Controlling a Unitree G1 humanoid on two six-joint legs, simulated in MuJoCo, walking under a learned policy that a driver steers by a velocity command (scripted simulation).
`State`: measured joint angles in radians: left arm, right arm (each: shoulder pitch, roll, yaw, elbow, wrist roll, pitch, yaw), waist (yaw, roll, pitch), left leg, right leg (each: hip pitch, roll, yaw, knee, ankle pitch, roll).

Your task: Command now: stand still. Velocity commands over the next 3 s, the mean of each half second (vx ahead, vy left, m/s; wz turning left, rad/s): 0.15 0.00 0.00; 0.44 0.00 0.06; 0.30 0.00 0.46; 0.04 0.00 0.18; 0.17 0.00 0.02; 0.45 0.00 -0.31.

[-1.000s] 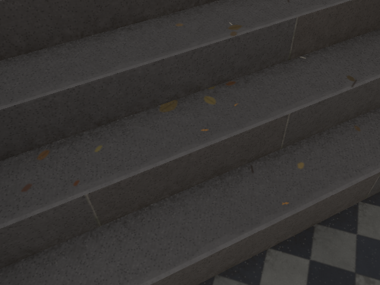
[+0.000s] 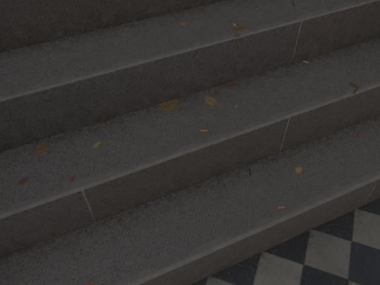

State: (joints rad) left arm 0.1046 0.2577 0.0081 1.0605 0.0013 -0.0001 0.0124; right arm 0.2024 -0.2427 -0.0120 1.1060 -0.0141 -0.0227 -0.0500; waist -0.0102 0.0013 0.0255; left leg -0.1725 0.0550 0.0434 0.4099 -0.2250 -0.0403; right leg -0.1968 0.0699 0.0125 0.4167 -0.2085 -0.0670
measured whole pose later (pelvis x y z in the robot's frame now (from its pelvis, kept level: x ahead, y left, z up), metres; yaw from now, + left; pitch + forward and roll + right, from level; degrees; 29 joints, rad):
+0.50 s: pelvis +0.05 +0.03 -0.01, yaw +0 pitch +1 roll +0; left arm 0.24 0.26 0.03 1.08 -0.02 -0.05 0.01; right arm 0.34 -0.21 -0.02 1.11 0.01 -0.09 -0.03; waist -0.01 -0.02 -0.02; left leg -0.15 0.00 0.04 0.49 -0.35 0.02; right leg -0.27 0.05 0.01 0.71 -0.42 -0.06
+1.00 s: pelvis +0.26 -0.03 +0.00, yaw +2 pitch +1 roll -1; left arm 0.22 0.23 0.04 1.04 0.01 -0.09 -0.02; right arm 0.24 -0.25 -0.05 0.96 0.03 -0.08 -0.03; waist 0.01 0.05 -0.01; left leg -0.66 0.07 -0.04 1.47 -0.33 0.04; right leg -0.25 0.04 -0.09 0.39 -0.16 -0.07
